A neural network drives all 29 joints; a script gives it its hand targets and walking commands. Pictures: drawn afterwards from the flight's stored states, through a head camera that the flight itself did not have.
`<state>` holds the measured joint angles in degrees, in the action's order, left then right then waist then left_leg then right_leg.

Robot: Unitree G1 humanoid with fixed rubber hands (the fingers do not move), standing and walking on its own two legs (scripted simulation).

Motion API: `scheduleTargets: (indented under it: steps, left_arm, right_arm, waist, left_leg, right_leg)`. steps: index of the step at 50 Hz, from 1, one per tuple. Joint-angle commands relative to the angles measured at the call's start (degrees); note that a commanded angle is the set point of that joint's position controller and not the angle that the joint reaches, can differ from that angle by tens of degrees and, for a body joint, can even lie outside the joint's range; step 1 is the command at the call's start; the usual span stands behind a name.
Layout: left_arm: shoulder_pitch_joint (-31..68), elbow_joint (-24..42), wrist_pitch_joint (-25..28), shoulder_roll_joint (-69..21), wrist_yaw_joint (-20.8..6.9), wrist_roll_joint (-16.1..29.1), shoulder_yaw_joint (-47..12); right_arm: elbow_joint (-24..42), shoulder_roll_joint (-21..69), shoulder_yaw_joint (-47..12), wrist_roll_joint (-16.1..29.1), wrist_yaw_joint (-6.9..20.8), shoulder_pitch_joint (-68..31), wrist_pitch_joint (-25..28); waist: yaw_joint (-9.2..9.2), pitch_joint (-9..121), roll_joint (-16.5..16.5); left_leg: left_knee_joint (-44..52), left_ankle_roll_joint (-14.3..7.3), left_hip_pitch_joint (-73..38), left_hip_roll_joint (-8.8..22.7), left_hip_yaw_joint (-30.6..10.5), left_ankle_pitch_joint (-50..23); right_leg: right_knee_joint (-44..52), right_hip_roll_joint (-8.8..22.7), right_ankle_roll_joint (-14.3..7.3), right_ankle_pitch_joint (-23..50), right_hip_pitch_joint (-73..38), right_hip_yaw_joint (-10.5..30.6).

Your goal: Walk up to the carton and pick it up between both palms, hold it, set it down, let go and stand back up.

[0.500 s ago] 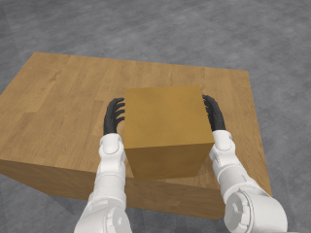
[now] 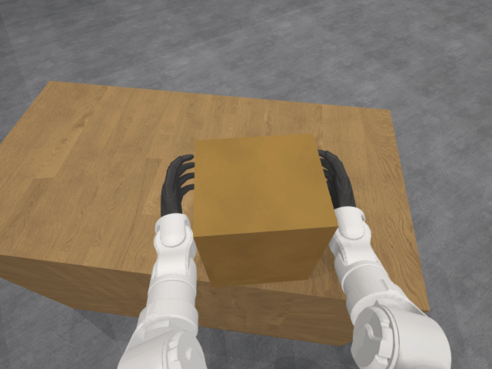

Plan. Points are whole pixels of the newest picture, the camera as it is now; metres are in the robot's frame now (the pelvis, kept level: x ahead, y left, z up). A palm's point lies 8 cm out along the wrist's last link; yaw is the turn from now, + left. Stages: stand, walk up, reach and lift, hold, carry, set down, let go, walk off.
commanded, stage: set down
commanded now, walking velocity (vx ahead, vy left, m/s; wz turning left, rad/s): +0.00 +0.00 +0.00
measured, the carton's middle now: (257, 217) +0.36 +0.05 -0.01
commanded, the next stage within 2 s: none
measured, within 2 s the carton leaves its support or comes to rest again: neither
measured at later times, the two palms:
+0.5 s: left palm (151, 213) +0.34 +0.24 +0.00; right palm (340, 184) +0.43 -0.09 +0.02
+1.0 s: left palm (141, 175) +0.35 +0.23 +0.10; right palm (372, 157) +0.43 -0.12 +0.10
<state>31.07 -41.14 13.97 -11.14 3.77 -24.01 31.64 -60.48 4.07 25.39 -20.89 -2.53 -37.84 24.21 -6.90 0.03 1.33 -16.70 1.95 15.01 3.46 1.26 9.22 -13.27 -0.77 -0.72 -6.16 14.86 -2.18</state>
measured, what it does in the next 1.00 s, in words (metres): stands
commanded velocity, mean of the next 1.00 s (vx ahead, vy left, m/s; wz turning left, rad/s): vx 0.00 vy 0.00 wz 0.00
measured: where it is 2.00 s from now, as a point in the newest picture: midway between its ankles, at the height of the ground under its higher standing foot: outside the picture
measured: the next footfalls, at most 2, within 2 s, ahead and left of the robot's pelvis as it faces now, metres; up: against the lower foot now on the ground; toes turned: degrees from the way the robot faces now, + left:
none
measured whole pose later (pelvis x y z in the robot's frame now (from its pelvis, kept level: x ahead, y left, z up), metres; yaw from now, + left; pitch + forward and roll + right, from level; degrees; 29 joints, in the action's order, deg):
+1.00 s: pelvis -0.02 -0.01 -0.01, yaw +0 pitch +7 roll -1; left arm 39.3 -40.8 -9.0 6.4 7.8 4.8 9.0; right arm -62.5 -15.6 -6.5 19.6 -1.7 -49.9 1.1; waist -9.7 5.3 -0.3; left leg -22.4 2.8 19.3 4.2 0.9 10.2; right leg -19.5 -1.4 -1.3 -7.4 19.4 -2.3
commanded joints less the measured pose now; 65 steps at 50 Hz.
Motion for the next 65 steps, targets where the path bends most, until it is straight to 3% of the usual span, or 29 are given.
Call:
scheduleTargets:
  steps: [1, 5, 7, 11, 14, 18, 23, 28, 37, 46, 51, 59, 65]
  left_arm:
    - [13.7, -2.96, -0.63, -13.08, -3.46, -2.5, -10.73]
    - [13.5, -2.08, 0.15, -2.3, -0.17, 0.64, -8.37]
    - [14.68, -2.99, 1.25, 4.46, 2.73, 5.18, -9.57]
    - [18.42, -5.4, 4.35, 9.66, 6.45, 14.5, -13.71]
    - [18.97, -8.62, 6.36, 12.08, 7.12, 17.97, -15.51]
    - [19.58, -13.03, 7.68, 14.45, 5.89, 21.4, -16.83]
    - [20.54, -14.24, 8.32, 16.67, 4.72, 25.04, -19.87]
    - [22.99, -11.21, 6.12, 19.45, 4.0, 29.05, -22.58]
    - [23.62, 1.03, -6.45, 21.45, 3.23, 30.19, -24.55]
    - [26.33, 8.03, -19.04, 23.81, 4.01, 28.55, -21.93]
    - [29.41, 12.4, -25.81, 25.52, 4.42, 28.94, -21.49]
    - [31.41, 20.75, -35.49, 28.35, 4.16, 30.7, -21.56]
    - [30.15, 22.91, -43.3, 28.96, 3.33, 30.67, -21.61]
  right_arm:
    - [-3.49, 16.88, -10.66, -2.82, 4.04, -17.42, -0.3]
    - [-3.88, 4.12, -10.8, 3.31, 1.79, -18.87, -0.19]
    - [-4.8, -3.46, -14.38, 10.23, -0.04, -21.75, 0.06]
    - [-5.91, -9.43, -22.91, 23.01, -2.15, -27.89, 0.13]
    - [-8.22, -13.81, -25.66, 27.78, -2.26, -29.68, 0.2]
    - [-13.19, -16.96, -27.86, 31.41, -1.93, -31.01, 0.76]
    - [-15.99, -21.26, -28.69, 34.22, -0.85, -32.5, 2.03]
    - [-13.49, -23.99, -31.35, 38.22, 0.95, -34.64, 0.16]
    - [-2.81, -26.47, -33.5, 42.2, 3.32, -34.53, -9.62]
    - [4.82, -26.83, -30.87, 40.77, 1.33, -36.29, -19.71]
    - [8.97, -26.63, -29.22, 40.08, -0.31, -38.33, -25.15]
    - [15.59, -27.3, -28.43, 41.6, -2.56, -39.84, -32.14]
    - [16.78, -28.27, -28.7, 43.33, -3.33, -38.83, -36.9]
  waist:
    - [-1.96, 15.33, -0.19]
    - [-3.32, 18.68, -0.49]
    - [-4.13, 23.22, -1.19]
    - [-4.39, 33.24, -1.34]
    - [-3.93, 38.66, -1.55]
    - [-3.17, 37.91, 0.01]
    - [-1.65, 39.61, -0.92]
    - [-1.8, 40.42, -0.82]
    - [-3.23, 36.13, -0.48]
    - [-3.61, 30.65, 1.11]
    - [-2.91, 28.3, 0.37]
    - [-0.98, 28.77, -0.9]
    - [-0.02, 24.22, -1.26]
  left_leg:
    - [-0.61, -1.28, 1.32, -3.99, 6.97, -18.5]
    - [-2.28, -0.7, 2.64, -4.1, 6.89, -20.87]
    - [-4.58, -0.06, 4.88, -4.02, 6.52, -22.87]
    - [-9.64, 1.11, 8.89, -3.77, 5.28, -23.54]
    - [-13.47, 2.43, 7.67, -3.62, 4.75, -26.86]
    - [-15.87, 3.04, 9.67, -3.54, 4.25, -27.57]
    - [-17.04, 4.33, 8.0, -3.25, 3.46, -29.97]
    - [-16.49, 4.34, 7.25, -3.38, 2.95, -29.53]
    - [-11.08, 2.76, 2.44, -3.27, 2.39, -26.2]
    - [-5.97, 1.12, 0.26, -3.83, 3.23, -18.9]
    - [-4.42, 1.04, -1.1, -4.24, 3.28, -15.93]
    - [-4.51, 1.64, -5.29, -4.73, 2.47, -17.79]
    - [-3.56, 1.68, -7.66, -4.84, 1.74, -16.69]
  right_leg:
    - [-0.7, -0.94, -0.01, 3.04, -14.66, -0.87]
    - [-1.85, -1.43, -0.2, 3.37, -14.79, 0.26]
    - [-3.92, -2.05, -0.57, 5.98, -15.15, 1.34]
    - [-8.44, -2.9, -0.56, 8.45, -13.23, 2.42]
    - [-11.1, -3.78, -0.72, 10.12, -10.22, 2.29]
    - [-13.47, -3.75, -0.23, 11.82, -7.94, 2.28]
    - [-14.45, -4.22, -0.19, 14.35, -5.01, 1.29]
    - [-13.84, -4.06, -0.03, 13.2, -4.3, 0.95]
    - [-9.44, -3.56, -0.24, 8.04, -6.28, 1.23]
    - [-6.02, -3.06, 0.48, 3.68, -11.59, 1.96]
    - [-4.9, -2.84, 0.98, 1.29, -12.75, 1.85]
    - [-4.47, -2.72, 2.25, 5.57, -15.23, 1.05]
    - [-3.44, -2.86, 2.53, 4.81, -14.74, 0.11]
